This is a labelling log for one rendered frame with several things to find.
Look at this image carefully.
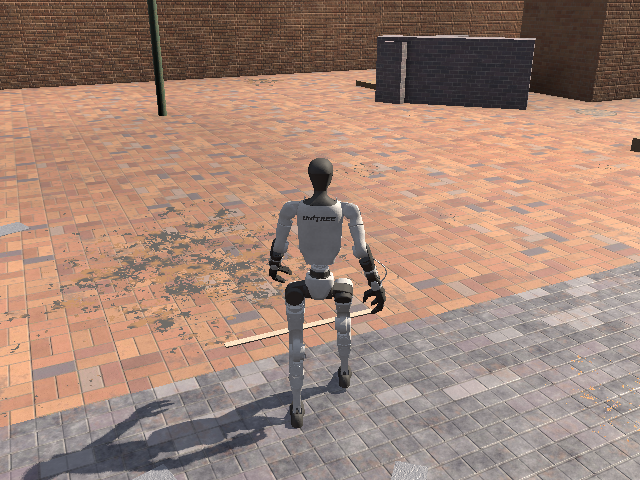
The robot right upper arm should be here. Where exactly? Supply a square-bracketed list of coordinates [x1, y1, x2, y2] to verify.
[341, 202, 368, 259]

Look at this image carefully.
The robot left forearm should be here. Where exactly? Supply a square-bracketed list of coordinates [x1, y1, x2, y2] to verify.
[269, 238, 284, 270]

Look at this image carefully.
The robot left shin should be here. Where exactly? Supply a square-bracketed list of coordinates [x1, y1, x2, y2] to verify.
[289, 344, 304, 414]

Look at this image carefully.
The robot right hand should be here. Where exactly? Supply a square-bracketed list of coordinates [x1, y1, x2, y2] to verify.
[363, 286, 386, 314]

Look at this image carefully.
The robot left upper arm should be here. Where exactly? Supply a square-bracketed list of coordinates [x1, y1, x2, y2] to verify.
[273, 201, 300, 254]

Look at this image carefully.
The robot left hand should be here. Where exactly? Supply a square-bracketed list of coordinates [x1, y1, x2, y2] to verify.
[269, 265, 292, 283]

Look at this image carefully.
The robot right forearm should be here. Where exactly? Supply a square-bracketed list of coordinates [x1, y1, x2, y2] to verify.
[359, 243, 382, 291]

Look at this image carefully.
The robot left thigh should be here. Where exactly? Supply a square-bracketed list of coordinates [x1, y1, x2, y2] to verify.
[285, 280, 306, 362]

